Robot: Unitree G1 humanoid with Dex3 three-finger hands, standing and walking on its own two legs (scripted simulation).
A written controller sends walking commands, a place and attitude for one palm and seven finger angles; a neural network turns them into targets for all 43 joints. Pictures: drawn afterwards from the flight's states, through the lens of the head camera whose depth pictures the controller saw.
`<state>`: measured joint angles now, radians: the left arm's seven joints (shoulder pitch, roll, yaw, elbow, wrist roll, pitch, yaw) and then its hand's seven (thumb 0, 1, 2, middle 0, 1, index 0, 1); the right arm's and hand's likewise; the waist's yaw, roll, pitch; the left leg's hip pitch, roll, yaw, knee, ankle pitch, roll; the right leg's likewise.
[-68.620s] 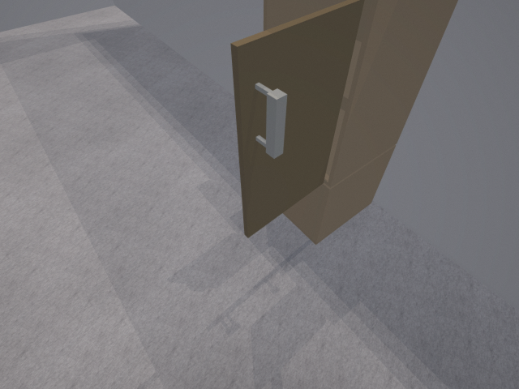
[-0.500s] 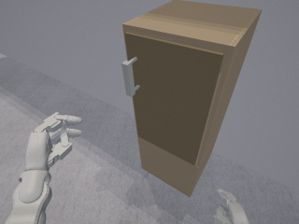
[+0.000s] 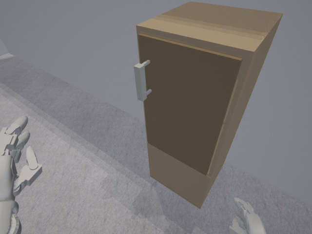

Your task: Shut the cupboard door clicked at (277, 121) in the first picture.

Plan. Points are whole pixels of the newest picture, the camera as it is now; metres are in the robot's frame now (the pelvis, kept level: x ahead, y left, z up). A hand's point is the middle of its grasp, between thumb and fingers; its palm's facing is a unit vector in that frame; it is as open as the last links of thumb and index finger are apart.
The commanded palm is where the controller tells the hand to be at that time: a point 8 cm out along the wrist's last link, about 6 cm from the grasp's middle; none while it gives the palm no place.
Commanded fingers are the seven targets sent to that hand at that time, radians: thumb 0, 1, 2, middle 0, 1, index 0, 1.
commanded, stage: draw the hand back to the body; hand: left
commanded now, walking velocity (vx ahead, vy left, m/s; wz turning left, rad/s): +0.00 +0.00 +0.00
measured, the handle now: (144, 80) +0.62 +0.13 +0.09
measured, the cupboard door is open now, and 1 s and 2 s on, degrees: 0 0 0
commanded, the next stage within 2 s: step back with the hand held close in 0.10 s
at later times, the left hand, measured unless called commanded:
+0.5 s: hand (41, 166) +0.19 +0.27 +0.14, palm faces +0.38 -0.80 -0.46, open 7.4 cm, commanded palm +0.14 +0.31 +0.17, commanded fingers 0.00 0.90 0.90 -0.20 -0.30 -0.20 -0.30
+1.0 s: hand out of the picture +0.10 +0.29 +0.15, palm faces +0.50 -0.75 -0.43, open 7.4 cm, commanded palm +0.04 +0.32 +0.17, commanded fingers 0.00 0.90 0.90 -0.20 -0.30 -0.20 -0.30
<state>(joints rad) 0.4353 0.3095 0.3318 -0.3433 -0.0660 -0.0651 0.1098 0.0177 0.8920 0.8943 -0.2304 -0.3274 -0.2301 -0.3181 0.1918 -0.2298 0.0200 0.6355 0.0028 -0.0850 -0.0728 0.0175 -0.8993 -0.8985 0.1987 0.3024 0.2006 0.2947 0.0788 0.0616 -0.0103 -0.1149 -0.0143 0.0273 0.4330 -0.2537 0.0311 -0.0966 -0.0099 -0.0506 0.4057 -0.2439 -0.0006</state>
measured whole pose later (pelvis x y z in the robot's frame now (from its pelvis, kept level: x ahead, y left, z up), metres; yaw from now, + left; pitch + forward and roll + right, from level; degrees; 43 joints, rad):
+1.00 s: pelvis -0.09 +0.02 -0.03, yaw +2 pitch -1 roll -2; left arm 0.48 0.38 0.44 -0.45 -0.01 -0.22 0.15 0.02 0.89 0.89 -0.22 -0.31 -0.22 -0.30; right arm 0.27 -0.22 0.01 0.56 0.01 -0.05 -0.08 0.02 -0.90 -0.90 0.20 0.30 0.20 0.30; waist -0.01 0.01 0.00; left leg -0.45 -0.01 0.04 0.71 -0.26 0.07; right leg -0.40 0.02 0.00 0.65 -0.22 0.02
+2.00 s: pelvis -0.29 +0.04 -0.02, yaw -3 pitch -3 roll -3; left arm 0.35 0.36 0.43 -0.38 -0.04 -0.14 0.19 0.01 0.89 0.89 -0.21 -0.31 -0.21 -0.30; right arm 0.28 -0.20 -0.01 0.70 -0.01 -0.10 -0.09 0.02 -0.90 -0.90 0.20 0.30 0.20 0.29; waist -0.01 -0.03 -0.03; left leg -0.42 -0.01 -0.02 0.61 -0.17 0.02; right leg -0.29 0.04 0.00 0.80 -0.48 0.00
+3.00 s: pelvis -0.32 +0.09 -0.02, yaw -1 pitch +1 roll +0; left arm 0.27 0.32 0.09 0.38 0.02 0.02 0.00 0.01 0.90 0.89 -0.20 -0.30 -0.20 -0.30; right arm 0.16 -0.32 -0.01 0.77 -0.02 -0.01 0.01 0.01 -0.90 -0.90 0.20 0.30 0.20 0.29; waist 0.00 0.07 -0.02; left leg -0.35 0.04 0.06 0.62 -0.29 0.00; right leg -0.31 -0.04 -0.07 0.62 -0.33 0.00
